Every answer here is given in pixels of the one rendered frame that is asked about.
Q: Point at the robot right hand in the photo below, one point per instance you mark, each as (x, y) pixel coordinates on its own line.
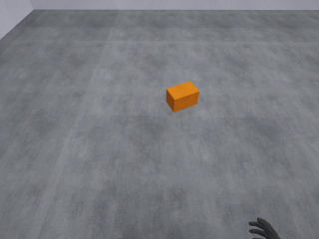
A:
(268, 233)

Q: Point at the carton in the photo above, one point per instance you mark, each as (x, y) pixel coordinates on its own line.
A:
(182, 96)

